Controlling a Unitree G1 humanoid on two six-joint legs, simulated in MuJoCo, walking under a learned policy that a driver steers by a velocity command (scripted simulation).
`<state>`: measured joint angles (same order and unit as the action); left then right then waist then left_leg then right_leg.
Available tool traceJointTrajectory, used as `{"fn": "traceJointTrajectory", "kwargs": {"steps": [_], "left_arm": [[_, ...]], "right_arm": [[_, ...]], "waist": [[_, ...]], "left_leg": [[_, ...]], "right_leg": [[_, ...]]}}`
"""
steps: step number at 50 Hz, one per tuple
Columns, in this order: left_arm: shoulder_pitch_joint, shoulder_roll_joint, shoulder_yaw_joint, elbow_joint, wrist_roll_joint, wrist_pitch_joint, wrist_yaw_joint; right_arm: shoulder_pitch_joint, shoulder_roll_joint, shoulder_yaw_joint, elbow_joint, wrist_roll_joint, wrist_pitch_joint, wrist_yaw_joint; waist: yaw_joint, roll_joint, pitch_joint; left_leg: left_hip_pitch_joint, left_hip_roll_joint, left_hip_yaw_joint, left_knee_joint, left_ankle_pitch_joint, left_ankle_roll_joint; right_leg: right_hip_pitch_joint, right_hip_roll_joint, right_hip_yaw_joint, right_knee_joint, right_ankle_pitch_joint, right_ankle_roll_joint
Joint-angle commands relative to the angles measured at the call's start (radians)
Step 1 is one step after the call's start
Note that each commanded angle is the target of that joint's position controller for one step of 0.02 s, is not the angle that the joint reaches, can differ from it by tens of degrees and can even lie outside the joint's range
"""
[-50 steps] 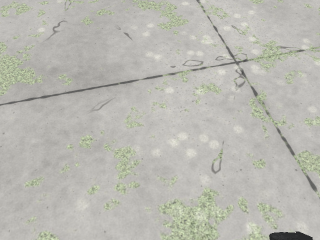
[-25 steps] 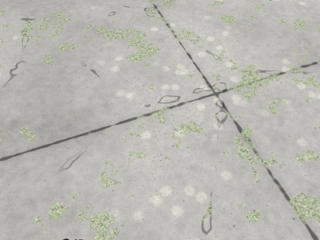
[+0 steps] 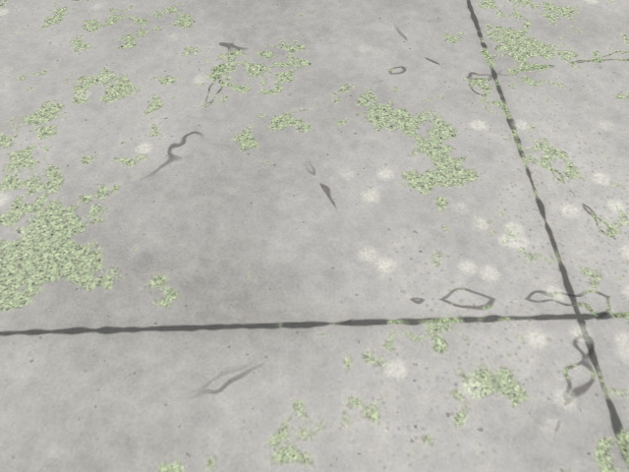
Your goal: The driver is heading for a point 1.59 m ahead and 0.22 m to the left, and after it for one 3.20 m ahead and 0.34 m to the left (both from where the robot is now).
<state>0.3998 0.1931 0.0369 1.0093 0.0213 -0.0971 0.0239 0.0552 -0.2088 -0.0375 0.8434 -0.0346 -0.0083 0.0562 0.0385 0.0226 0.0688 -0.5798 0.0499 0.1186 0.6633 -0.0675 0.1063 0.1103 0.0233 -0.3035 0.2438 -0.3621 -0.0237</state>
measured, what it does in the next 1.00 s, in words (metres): walks ahead, turning left: left foot, then right foot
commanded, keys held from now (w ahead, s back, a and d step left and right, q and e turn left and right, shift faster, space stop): w+q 0.32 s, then w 0.68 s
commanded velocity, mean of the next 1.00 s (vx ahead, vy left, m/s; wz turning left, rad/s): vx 0.50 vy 0.00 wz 0.31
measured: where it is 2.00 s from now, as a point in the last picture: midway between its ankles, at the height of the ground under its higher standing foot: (233, 226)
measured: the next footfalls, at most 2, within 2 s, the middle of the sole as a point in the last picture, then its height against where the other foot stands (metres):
left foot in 0.08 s outside the picture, level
right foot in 0.62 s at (342, 422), level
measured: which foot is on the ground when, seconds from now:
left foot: up 0.00-0.06, down 0.08-0.62, up 0.64-1.00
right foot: down 0.00-0.06, up 0.08-0.60, down 0.62-1.00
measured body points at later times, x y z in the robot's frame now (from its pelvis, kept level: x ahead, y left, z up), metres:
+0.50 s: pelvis +0.28 +0.04 +0.01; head +0.31 +0.06 +0.46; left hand +0.41 +0.31 -0.10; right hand +0.32 -0.24 -0.11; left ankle +0.16 +0.07 -0.73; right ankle +0.48 -0.07 -0.68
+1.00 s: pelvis +0.55 +0.08 +0.01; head +0.58 +0.08 +0.46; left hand +0.45 +0.31 -0.12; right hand +0.78 -0.09 -0.11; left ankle +0.65 +0.26 -0.68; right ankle +0.51 -0.01 -0.73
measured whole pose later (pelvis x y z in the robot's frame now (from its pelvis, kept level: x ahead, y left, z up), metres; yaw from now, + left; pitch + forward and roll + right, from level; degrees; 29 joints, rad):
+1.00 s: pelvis +0.55 +0.08 +0.01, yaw +18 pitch +1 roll -2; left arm 0.43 0.21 0.03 0.96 0.01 -0.09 -0.02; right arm 0.11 -0.24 -0.02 0.82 -0.03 -0.03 0.04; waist 0.05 0.05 0.04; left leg -0.62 0.10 0.01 0.74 -0.07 0.01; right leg 0.00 0.08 -0.06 0.20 -0.21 -0.07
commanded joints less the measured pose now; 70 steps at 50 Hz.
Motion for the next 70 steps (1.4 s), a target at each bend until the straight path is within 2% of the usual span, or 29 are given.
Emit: {"fn": "traceJointTrajectory", "kwargs": {"steps": [1, 3, 4, 5, 6, 7, 9, 11, 14, 25, 28, 30, 31, 32, 33, 34, 35, 37, 41, 47, 52, 55, 57, 58, 59, 60, 61, 64, 70], "left_arm": [[0.017, 0.186, 0.039, -0.034, 0.005, 0.01, 0.015], [-0.003, 0.213, 0.048, -0.051, 0.004, 0.031, 0.01], [-0.016, 0.2, 0.045, -0.078, 0.001, 0.032, 0.004], [0.024, 0.075, 0.024, -0.15, -0.008, 0.026, -0.021], [-0.122, 0.16, 0.037, -0.187, -0.002, 0.011, -0.026], [-0.177, 0.149, 0.032, -0.212, -0.015, -0.004, -0.03], [-0.145, 0.149, 0.033, -0.191, -0.001, -0.005, -0.023], [-0.11, 0.135, 0.031, -0.19, 0.026, 0.035, -0.028], [-0.165, 0.117, 0.026, -0.223, 0.029, 0.066, -0.038], [-0.502, 0.114, 0.0, -0.347, 0.011, 0.051, -0.059], [-0.438, 0.14, 0.005, -0.344, 0.007, 0.038, -0.055], [-0.224, 0.184, 0.026, -0.277, 0.002, 0.028, -0.035], [-0.068, 0.207, 0.037, -0.237, 0.011, 0.018, -0.022], [0.07, 0.296, 0.057, -0.225, 0.036, 0.015, -0.007], [0.058, 0.335, 0.072, -0.202, 0.033, 0.027, -0.021], [-0.037, 0.243, 0.055, -0.216, -0.001, 0.036, -0.031], [-0.123, 0.179, 0.039, -0.229, -0.008, 0.034, -0.036], [-0.149, 0.135, 0.024, -0.211, -0.001, 0.023, -0.034], [-0.075, 0.148, 0.025, -0.152, -0.013, -0.005, -0.037], [0.011, 0.157, 0.025, -0.105, -0.018, -0.003, -0.039], [0.076, 0.176, 0.027, -0.071, -0.01, 0.002, -0.032], [0.058, 0.192, 0.031, -0.061, -0.003, 0.01, -0.022], [0.039, 0.192, 0.029, -0.057, -0.006, 0.018, -0.02], [0.03, 0.165, 0.019, -0.083, -0.012, 0.016, -0.021], [0.137, 0.056, -0.006, -0.114, -0.045, 0.016, -0.029], [0.087, 0.169, 0.024, -0.097, -0.013, 0.022, -0.021], [0.012, 0.169, 0.029, -0.118, -0.009, 0.021, -0.025], [-0.018, 0.125, 0.021, -0.115, 0.009, 0.038, -0.04], [-0.155, 0.107, 0.019, -0.152, 0.017, 0.071, -0.06]], "right_arm": [[0.031, -0.076, -0.021, -0.052, -0.003, -0.01, -0.006], [0.235, -0.12, -0.049, 0.006, -0.007, -0.021, -0.018], [0.374, -0.198, -0.079, 0.04, -0.02, -0.026, -0.032], [0.33, -0.311, -0.106, 0.021, -0.015, -0.02, -0.042], [0.368, -0.302, -0.104, 0.016, 0.014, -0.007, -0.043], [0.302, -0.267, -0.094, 0.022, 0.019, -0.005, -0.052], [0.214, -0.181, -0.073, 0.012, 0.028, -0.018, -0.057], [0.196, -0.153, -0.059, 0.006, 0.038, -0.04, -0.059], [0.254, -0.193, -0.067, 0.015, 0.039, -0.059, -0.056], [0.46, -0.174, -0.045, 0.057, 0.021, -0.06, -0.072], [0.418, -0.201, -0.045, 0.057, 0.014, -0.066, -0.08], [0.385, -0.223, -0.048, 0.058, 0.009, -0.071, -0.077], [0.368, -0.217, -0.045, 0.054, 0.014, -0.074, -0.072], [0.408, -0.142, -0.026, 0.018, 0.034, -0.08, -0.065], [0.529, -0.112, -0.025, 0.035, 0.052, -0.075, -0.063], [0.449, -0.175, -0.033, 0.04, 0.015, -0.067, -0.068], [0.366, -0.167, -0.032, 0.024, 0.012, -0.069, -0.06], [0.315, -0.142, -0.026, 0.008, 0.004, -0.059, -0.047], [0.301, -0.105, -0.013, 0.003, -0.008, -0.034, -0.027], [0.037, -0.075, 0.011, -0.081, -0.001, -0.036, -0.017], [-0.081, -0.084, 0.017, -0.116, 0.007, -0.042, -0.021], [-0.048, -0.107, 0.007, -0.113, 0.004, -0.051, -0.029], [0.177, -0.139, -0.013, -0.035, -0.008, -0.066, -0.044], [0.355, -0.201, -0.033, 0.006, -0.029, -0.076, -0.056], [0.435, -0.312, -0.065, 0.019, -0.039, -0.07, -0.062], [0.39, -0.262, -0.059, 0.018, 0.007, -0.057, -0.055], [0.288, -0.212, -0.045, 0.007, 0.017, -0.055, -0.052], [0.2, -0.11, -0.017, 0.02, 0.02, -0.075, -0.052], [0.306, -0.135, -0.024, 0.084, 0.03, -0.098, -0.053]], "waist": [[-0.062, -0.126, -0.029], [-0.15, -0.106, -0.146], [-0.215, -0.017, -0.23], [-0.116, 0.223, -0.285], [-0.173, 0.055, -0.297], [-0.138, 0.02, -0.153], [-0.052, -0.068, -0.053], [-0.012, -0.044, -0.072], [-0.017, -0.021, -0.062], [-0.149, 0.045, -0.007], [-0.091, 0.06, -0.01], [0.004, 0.058, -0.109], [0.081, 0.028, -0.192], [0.098, -0.113, -0.336], [0.026, -0.299, -0.382], [0.0, -0.116, -0.234], [-0.016, -0.049, -0.11], [-0.045, -0.06, -0.041], [-0.07, -0.096, -0.045], [-0.016, -0.09, 0.002], [0.017, -0.097, 0.004], [-0.017, -0.103, -0.009], [-0.116, -0.068, -0.125], [-0.181, -0.003, -0.241], [-0.146, 0.238, -0.37], [-0.145, 0.118, -0.334], [-0.102, 0.067, -0.179], [-0.025, 0.059, -0.057], [-0.025, 0.034, -0.013]], "left_leg": [[0.1, -0.087, 0.06, -0.025, -0.133, 0.064], [0.346, -0.147, 0.045, -0.117, -0.173, 0.118], [0.576, -0.033, -0.139, -0.194, -0.242, 0.171], [0.875, 0.263, -0.687, -0.262, -0.212, 0.332], [0.874, 0.28, -0.834, -0.382, -0.233, 0.336], [0.76, 0.271, -0.677, -0.404, -0.169, 0.299], [0.542, 0.175, -0.498, -0.424, 0.077, 0.219], [0.46, 0.112, -0.406, -0.434, 0.213, 0.197], [0.43, 0.067, -0.364, -0.447, 0.268, 0.182], [0.668, 0.078, -0.36, -0.424, 0.412, 0.095], [0.678, 0.107, -0.35, -0.366, 0.588, 0.069], [0.67, 0.081, -0.321, -0.152, 0.807, 0.042], [0.563, 0.044, -0.289, 0.047, 0.683, 0.029], [0.343, -0.046, -0.236, 0.364, 0.303, 0.001], [0.086, -0.207, -0.202, 0.621, -0.46, -0.022], [0.013, -0.128, -0.26, 0.665, -0.384, -0.007], [0.007, -0.088, -0.248, 0.621, -0.298, -0.01], [0.04, -0.035, -0.22, 0.533, -0.246, -0.02], [0.04, 0.003, -0.166, 0.443, -0.198, -0.057], [-0.036, 0.039, -0.084, 0.124, 0.006, -0.101], [0.018, 0.005, -0.058, -0.055, 0.034, -0.076], [0.098, -0.026, -0.056, -0.12, -0.07, -0.034], [0.384, -0.076, -0.038, -0.219, -0.071, 0.012], [0.639, 0.072, -0.194, -0.228, -0.126, 0.062], [0.922, 0.366, -0.664, -0.302, -0.209, 0.199], [0.857, 0.357, -0.777, -0.381, -0.228, 0.2], [0.723, 0.313, -0.606, -0.39, -0.213, 0.174], [0.466, 0.181, -0.355, -0.482, -0.038, 0.09], [0.465, 0.145, -0.246, -0.565, 0.064, 0.106]], "right_leg": [[0.025, -0.298, 0.038, 0.161, 1.122, -0.086], [-0.039, -0.293, 0.029, 0.502, 1.074, -0.076], [-0.235, -0.26, 0.022, 0.801, 0.779, -0.043], [-0.715, -0.036, 0.085, 1.171, -0.183, 0.021], [-0.845, -0.017, 0.313, 1.233, -0.154, 0.016], [-0.9, -0.081, 0.333, 1.177, -0.034, 0.006], [-0.777, -0.136, 0.331, 1.009, 0.053, 0.014], [-0.678, -0.147, 0.333, 0.934, 0.055, 0.044], [-0.708, -0.143, 0.304, 0.832, 0.114, 0.076], [-0.805, -0.077, 0.254, 0.399, 0.364, 0.027], [-0.653, -0.036, 0.253, 0.303, 0.286, -0.029], [-0.402, 0.026, 0.237, 0.255, 0.222, -0.07], [-0.18, -0.032, 0.287, 0.213, 0.26, -0.101], [0.082, -0.281, 0.602, 0.21, 0.146, -0.17], [0.189, -0.459, 1.022, 0.082, 0.188, -0.292], [0.05, -0.405, 0.978, 0.042, 0.054, -0.264], [-0.097, -0.365, 0.814, 0.015, 0.06, -0.243], [-0.226, -0.277, 0.632, -0.033, 0.218, -0.197], [-0.263, -0.231, 0.498, -0.09, 0.382, -0.197], [-0.225, -0.174, 0.376, -0.13, 0.478, -0.172], [-0.12, -0.216, 0.368, -0.081, 0.576, -0.158], [-0.052, -0.248, 0.368, 0.013, 0.741, -0.141], [-0.086, -0.2, 0.316, 0.281, 0.882, -0.11], [-0.256, -0.157, 0.282, 0.534, 0.657, -0.089], [-0.619, 0.018, 0.211, 0.914, 0.036, -0.038], [-0.728, 0.018, 0.337, 1.017, -0.146, -0.053], [-0.766, -0.035, 0.359, 1.022, -0.065, -0.061], [-0.652, -0.11, 0.346, 0.876, 0.053, -0.041], [-0.748, -0.142, 0.301, 0.752, 0.206, 0.011]]}}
